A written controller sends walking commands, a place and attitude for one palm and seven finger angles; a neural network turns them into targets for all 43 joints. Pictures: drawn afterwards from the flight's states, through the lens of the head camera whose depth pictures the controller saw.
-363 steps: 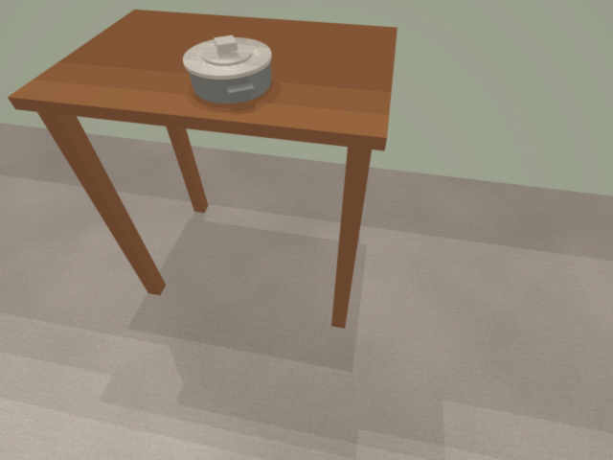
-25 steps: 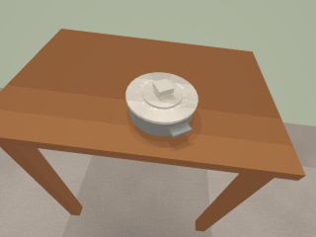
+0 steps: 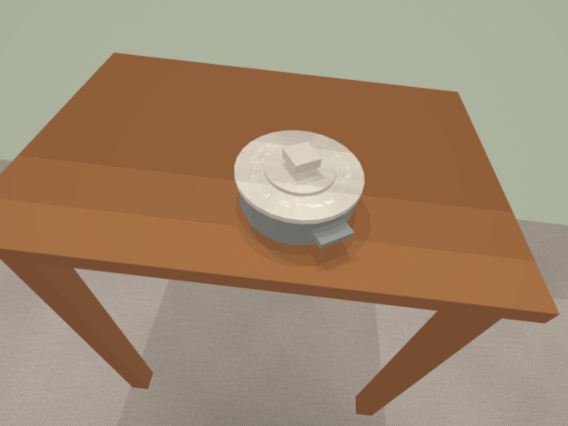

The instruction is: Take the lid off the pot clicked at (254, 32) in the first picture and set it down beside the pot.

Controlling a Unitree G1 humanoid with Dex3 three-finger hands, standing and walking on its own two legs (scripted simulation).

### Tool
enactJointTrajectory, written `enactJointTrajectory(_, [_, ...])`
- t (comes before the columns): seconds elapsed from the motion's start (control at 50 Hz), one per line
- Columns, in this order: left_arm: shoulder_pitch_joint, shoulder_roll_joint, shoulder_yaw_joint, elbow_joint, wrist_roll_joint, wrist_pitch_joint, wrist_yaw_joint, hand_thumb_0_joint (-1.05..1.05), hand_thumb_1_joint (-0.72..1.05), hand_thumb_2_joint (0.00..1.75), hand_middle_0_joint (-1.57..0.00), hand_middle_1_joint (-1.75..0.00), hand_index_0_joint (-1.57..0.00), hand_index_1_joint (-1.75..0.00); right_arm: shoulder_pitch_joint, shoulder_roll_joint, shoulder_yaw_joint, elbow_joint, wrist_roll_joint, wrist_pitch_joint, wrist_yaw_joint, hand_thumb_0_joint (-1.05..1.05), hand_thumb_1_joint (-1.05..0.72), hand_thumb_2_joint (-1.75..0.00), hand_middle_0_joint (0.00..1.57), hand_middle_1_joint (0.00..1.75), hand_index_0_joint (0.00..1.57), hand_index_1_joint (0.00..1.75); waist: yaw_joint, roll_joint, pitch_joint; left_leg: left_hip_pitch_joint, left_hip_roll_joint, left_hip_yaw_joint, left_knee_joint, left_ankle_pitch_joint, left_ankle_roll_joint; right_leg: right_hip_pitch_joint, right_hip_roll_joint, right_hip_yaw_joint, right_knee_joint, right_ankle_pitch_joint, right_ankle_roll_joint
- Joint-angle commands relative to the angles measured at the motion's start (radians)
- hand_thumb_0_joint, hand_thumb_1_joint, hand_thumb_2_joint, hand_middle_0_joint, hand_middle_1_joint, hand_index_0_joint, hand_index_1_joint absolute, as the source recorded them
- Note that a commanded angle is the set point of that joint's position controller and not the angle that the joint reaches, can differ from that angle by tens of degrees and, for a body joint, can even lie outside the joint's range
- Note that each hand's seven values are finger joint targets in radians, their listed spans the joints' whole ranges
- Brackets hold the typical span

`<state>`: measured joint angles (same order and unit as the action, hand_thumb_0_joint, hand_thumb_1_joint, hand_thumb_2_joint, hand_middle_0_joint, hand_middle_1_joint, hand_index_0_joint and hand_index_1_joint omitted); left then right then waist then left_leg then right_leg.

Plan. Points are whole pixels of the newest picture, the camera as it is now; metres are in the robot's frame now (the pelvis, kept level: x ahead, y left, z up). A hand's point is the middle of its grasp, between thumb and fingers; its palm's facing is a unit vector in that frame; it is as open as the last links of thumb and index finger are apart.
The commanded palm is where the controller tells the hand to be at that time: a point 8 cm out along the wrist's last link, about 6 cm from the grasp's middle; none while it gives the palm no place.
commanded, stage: look again from close up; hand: left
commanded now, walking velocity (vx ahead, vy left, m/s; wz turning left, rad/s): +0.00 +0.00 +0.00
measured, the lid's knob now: (301, 157) +0.44 +0.02 +0.16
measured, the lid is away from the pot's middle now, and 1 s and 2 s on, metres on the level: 0.00 0.00 0.00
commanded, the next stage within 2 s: shuffle to correct the standing spot in 0.08 s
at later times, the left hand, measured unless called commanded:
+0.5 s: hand out of the picture -0.02 +0.15 -0.19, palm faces -0.01 -0.99 -0.15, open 7.4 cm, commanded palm none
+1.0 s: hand out of the picture +0.00 +0.11 -0.19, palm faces +0.00 -0.99 -0.15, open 7.3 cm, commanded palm none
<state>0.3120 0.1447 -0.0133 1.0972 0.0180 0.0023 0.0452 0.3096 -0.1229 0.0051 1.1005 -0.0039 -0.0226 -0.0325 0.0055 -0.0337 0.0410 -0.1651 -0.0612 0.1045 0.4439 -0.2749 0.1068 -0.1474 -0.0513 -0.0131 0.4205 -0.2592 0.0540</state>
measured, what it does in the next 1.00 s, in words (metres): shifts its weight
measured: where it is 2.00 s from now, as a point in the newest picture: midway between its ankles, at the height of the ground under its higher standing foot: outside the picture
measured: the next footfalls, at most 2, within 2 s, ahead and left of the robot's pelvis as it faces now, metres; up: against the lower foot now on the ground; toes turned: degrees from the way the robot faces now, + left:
none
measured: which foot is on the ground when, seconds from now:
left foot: down 0.00-1.00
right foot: down 0.00-1.00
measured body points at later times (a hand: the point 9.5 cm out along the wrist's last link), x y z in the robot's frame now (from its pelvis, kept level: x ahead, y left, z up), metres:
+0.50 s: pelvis -0.01 -0.01 +0.00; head +0.01 +0.01 +0.44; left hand -0.02 +0.20 -0.18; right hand -0.03 -0.23 -0.15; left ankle -0.02 +0.04 -0.74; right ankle -0.02 -0.16 -0.74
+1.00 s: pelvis -0.02 -0.07 -0.01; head +0.00 -0.03 +0.44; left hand +0.00 +0.16 -0.18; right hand -0.01 -0.30 -0.15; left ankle -0.02 +0.04 -0.74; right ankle -0.02 -0.16 -0.74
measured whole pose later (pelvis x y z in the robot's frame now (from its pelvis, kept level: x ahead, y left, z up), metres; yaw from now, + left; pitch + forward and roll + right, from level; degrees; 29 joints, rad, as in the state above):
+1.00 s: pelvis -0.02 -0.07 -0.01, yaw -1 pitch +0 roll -2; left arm 0.28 0.18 0.02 0.99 0.02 0.03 0.03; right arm 0.26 -0.13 -0.04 1.04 -0.02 0.02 -0.04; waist -0.01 -0.04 0.04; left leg -0.32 0.07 0.07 0.63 -0.33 0.00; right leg -0.26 0.04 -0.10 0.53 -0.28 -0.04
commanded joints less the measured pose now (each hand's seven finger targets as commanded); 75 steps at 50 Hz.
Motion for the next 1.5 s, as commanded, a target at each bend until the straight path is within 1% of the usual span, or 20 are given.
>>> enactJointTrajectory(0.0, [0.088, 0.065, 0.013, -0.019, -0.005, -0.007, 0.008, 0.0, 0.9, 0.9, -0.2, -0.3, -0.2, -0.3, 0.075, -0.1, -0.021, -0.032, 0.0, -0.017, -0.009, 0.0, -0.9, -0.9, 0.2, 0.3, 0.2, 0.3, 0.0, 0.052, 0.031, 0.008, 0.187, -0.181, -0.121, 0.231, -0.038, -0.053, -0.052, 0.033, -0.037, 0.108, -0.067])
enactJointTrajectory(0.22, [0.091, 0.057, 0.012, -0.012, -0.006, -0.001, 0.006, 0.0, 0.9, 0.9, -0.2, -0.3, -0.2, -0.3, 0.075, -0.088, -0.022, -0.024, 0.002, -0.019, -0.013, 0.0, -0.9, -0.9, 0.2, 0.3, 0.2, 0.3, 0.001, 0.015, 0.035, 0.007, 0.208, -0.197, -0.124, 0.281, -0.033, -0.06, -0.038, 0.019, -0.031, 0.126, -0.052])
enactJointTrajectory(0.3, [0.085, 0.052, 0.019, -0.02, -0.005, 0.013, 0.007, 0.0, 0.9, 0.9, -0.2, -0.3, -0.2, -0.3, 0.064, -0.098, -0.032, -0.025, 0.001, -0.01, -0.02, 0.0, -0.9, -0.9, 0.2, 0.3, 0.2, 0.3, -0.009, 0.086, 0.027, 0.038, 0.241, -0.219, -0.129, 0.307, -0.031, -0.107, -0.026, 0.004, 0.007, 0.068, -0.038])
enactJointTrajectory(0.32, [0.08, 0.059, 0.022, -0.026, -0.006, 0.015, 0.005, 0.0, 0.9, 0.9, -0.2, -0.3, -0.2, -0.3, 0.06, -0.099, -0.035, -0.028, 0.001, -0.008, -0.021, 0.0, -0.9, -0.9, 0.2, 0.3, 0.2, 0.3, -0.005, 0.055, 0.019, 0.033, 0.251, -0.226, -0.116, 0.333, -0.023, -0.104, -0.02, 0.002, 0.011, 0.066, -0.039])
enactJointTrajectory(0.48, [0.067, 0.062, 0.04, -0.058, 0.006, 0.043, -0.001, 0.0, 0.9, 0.9, -0.2, -0.3, -0.2, -0.3, 0.038, -0.127, -0.059, -0.045, -0.012, 0.01, -0.025, 0.0, -0.9, -0.9, 0.2, 0.3, 0.2, 0.3, -0.01, 0.118, 0.025, -0.059, 0.327, -0.266, -0.122, 0.217, 0.032, -0.171, -0.004, -0.011, 0.183, -0.113, -0.044])
enactJointTrajectory(0.52, [0.072, 0.063, 0.044, -0.068, 0.007, 0.045, -0.006, 0.0, 0.9, 0.9, -0.2, -0.3, -0.2, -0.3, 0.026, -0.135, -0.067, -0.056, -0.014, 0.011, -0.023, 0.0, -0.9, -0.9, 0.2, 0.3, 0.2, 0.3, -0.001, 0.072, 0.015, -0.097, 0.334, -0.265, -0.105, 0.206, 0.036, -0.148, 0.004, -0.014, 0.183, -0.093, -0.05])
enactJointTrajectory(0.58, [0.091, 0.065, 0.048, -0.08, 0.01, 0.044, -0.008, 0.0, 0.9, 0.9, -0.2, -0.3, -0.2, -0.3, 0.016, -0.145, -0.078, -0.07, -0.014, 0.021, -0.019, 0.0, -0.9, -0.9, 0.2, 0.3, 0.2, 0.3, 0.002, 0.085, 0.012, -0.137, 0.293, -0.21, -0.035, 0.157, -0.002, -0.105, 0.002, -0.022, 0.093, 0.038, -0.056])
enactJointTrajectory(0.64, [0.085, 0.085, 0.055, -0.109, 0.01, 0.042, -0.01, 0.0, 0.9, 0.9, -0.2, -0.3, -0.2, -0.3, 0.014, -0.135, -0.086, -0.089, -0.013, 0.033, -0.018, 0.0, -0.9, -0.9, 0.2, 0.3, 0.2, 0.3, -0.008, -0.024, -0.003, -0.176, 0.228, -0.142, 0.056, 0.074, -0.037, -0.092, -0.03, 0.037, 0.067, 0.171, -0.082])
enactJointTrajectory(0.76, [0.05, 0.141, 0.067, -0.172, 0.011, 0.04, -0.011, 0.0, 0.9, 0.9, -0.2, -0.3, -0.2, -0.3, 0.025, -0.084, -0.075, -0.107, -0.014, 0.044, -0.014, 0.0, -0.9, -0.9, 0.2, 0.3, 0.2, 0.3, -0.028, -0.081, -0.026, -0.168, 0.135, -0.053, 0.241, -0.03, -0.078, -0.165, -0.117, 0.172, -0.043, 0.114, -0.164])
enactJointTrajectory(0.82, [0.036, 0.144, 0.069, -0.186, 0.009, 0.038, -0.012, 0.0, 0.9, 0.9, -0.2, -0.3, -0.2, -0.3, 0.032, -0.078, -0.073, -0.106, -0.013, 0.043, -0.016, 0.0, -0.9, -0.9, 0.2, 0.3, 0.2, 0.3, -0.033, -0.058, -0.041, -0.145, 0.143, -0.064, 0.25, -0.012, -0.085, -0.172, -0.117, 0.155, -0.033, 0.162, -0.18])
enactJointTrajectory(0.9, [0.03, 0.127, 0.056, -0.165, -0.002, 0.013, -0.007, 0.0, 0.9, 0.9, -0.2, -0.3, -0.2, -0.3, -0.006, -0.059, -0.049, -0.114, -0.015, 0.03, -0.005, 0.0, -0.9, -0.9, 0.2, 0.3, 0.2, 0.3, -0.016, 0.109, -0.008, -0.145, 0.174, -0.117, 0.102, 0.004, -0.079, -0.168, -0.071, 0.129, -0.055, 0.015, -0.103])
enactJointTrajectory(1.02, [0.032, 0.117, 0.035, -0.124, -0.008, -0.011, -0.003, 0.0, 0.9, 0.9, -0.2, -0.3, -0.2, -0.3, -0.004, -0.064, -0.034, -0.097, -0.006, 0.01, 0.0, 0.0, -0.9, -0.9, 0.2, 0.3, 0.2, 0.3, 0.0, 0.046, -0.009, -0.108, 0.177, -0.116, -0.016, 0.055, -0.085, -0.056, -0.059, 0.089, -0.089, 0.098, -0.067])
enactJointTrajectory(1.08, [0.039, 0.107, 0.026, -0.113, -0.008, -0.016, -0.002, 0.0, 0.9, 0.9, -0.2, -0.3, -0.2, -0.3, 0.003, -0.08, -0.03, -0.087, -0.004, 0.003, 0.003, 0.0, -0.9, -0.9, 0.2, 0.3, 0.2, 0.3, -0.001, 0.04, -0.021, -0.067, 0.183, -0.121, -0.041, 0.123, -0.082, -0.035, -0.058, 0.063, -0.074, 0.161, -0.069])
enactJointTrajectory(1.1, [0.093, 0.153, 0.034, -0.075, 0.002, -0.012, 0.031, 0.0, 0.9, 0.9, -0.2, -0.3, -0.2, -0.3, -0.087, -0.175, -0.051, -0.135, 0.002, 0.01, 0.001, 0.0, -0.9, -0.9, 0.2, 0.3, 0.2, 0.3, 0.02, 0.156, 0.017, -0.071, 0.167, -0.053, 0.131, 0.028, -0.122, -0.104, -0.112, 0.113, -0.063, 0.357, -0.054])
enactJointTrajectory(1.12, [0.058, 0.198, 0.044, -0.103, -0.006, -0.004, 0.024, 0.0, 0.9, 0.9, -0.2, -0.3, -0.2, -0.3, -0.054, -0.118, -0.043, -0.144, 0.002, 0.019, 0.002, 0.0, -0.9, -0.9, 0.2, 0.3, 0.2, 0.3, -0.007, 0.137, -0.07, -0.073, 0.123, -0.069, 0.128, 0.073, -0.13, -0.03, -0.153, 0.14, -0.007, 0.452, -0.119])
enactJointTrajectory(1.14, [0.037, 0.185, 0.038, -0.117, -0.013, -0.014, 0.024, 0.0, 0.9, 0.9, -0.2, -0.3, -0.2, -0.3, -0.014, -0.102, -0.038, -0.145, -0.004, 0.017, 0.001, 0.0, -0.9, -0.9, 0.2, 0.3, 0.2, 0.3, -0.029, 0.069, -0.149, -0.036, 0.139, -0.094, 0.089, 0.067, -0.114, -0.02, -0.147, 0.127, -0.004, 0.307, -0.148])
enactJointTrajectory(1.16, [0.015, 0.167, 0.034, -0.131, -0.011, -0.015, 0.021, 0.0, 0.9, 0.9, -0.2, -0.3, -0.2, -0.3, -0.011, -0.12, -0.04, -0.147, -0.006, 0.015, 0.002, 0.0, -0.9, -0.9, 0.2, 0.3, 0.2, 0.3, -0.03, 0.025, -0.132, -0.039, 0.148, -0.106, 0.075, 0.056, -0.098, -0.048, -0.117, 0.096, -0.003, 0.177, -0.139])
enactJointTrajectory(1.2, [0.004, 0.14, 0.029, -0.138, -0.004, -0.017, 0.013, 0.0, 0.9, 0.9, -0.2, -0.3, -0.2, -0.3, -0.019, -0.142, -0.044, -0.141, -0.006, 0.011, 0.006, 0.0, -0.9, -0.9, 0.2, 0.3, 0.2, 0.3, -0.024, -0.032, -0.044, -0.083, 0.164, -0.139, 0.037, 0.108, -0.073, -0.093, -0.074, 0.061, 0.011, 0.118, -0.117])
enactJointTrajectory(1.26, [0.021, 0.122, 0.027, -0.132, -0.004, -0.017, 0.01, 0.0, 0.9, 0.9, -0.2, -0.3, -0.2, -0.3, -0.038, -0.152, -0.04, -0.144, -0.008, 0.003, 0.008, 0.0, -0.9, -0.9, 0.2, 0.3, 0.2, 0.3, -0.007, 0.001, 0.001, -0.106, 0.18, -0.182, -0.015, 0.153, -0.057, -0.096, -0.048, 0.036, 0.033, 0.096, -0.105])
enactJointTrajectory(1.48, [0.034, 0.128, 0.024, -0.132, -0.003, -0.006, 0.006, 0.0, 0.9, 0.9, -0.2, -0.3, -0.2, -0.3, -0.049, -0.176, -0.034, -0.133, -0.009, -0.006, 0.01, 0.0, -0.9, -0.9, 0.2, 0.3, 0.2, 0.3, 0.003, 0.073, -0.003, -0.065, 0.193, -0.207, -0.097, 0.155, -0.049, -0.068, -0.042, -0.003, 0.027, 0.059, -0.085])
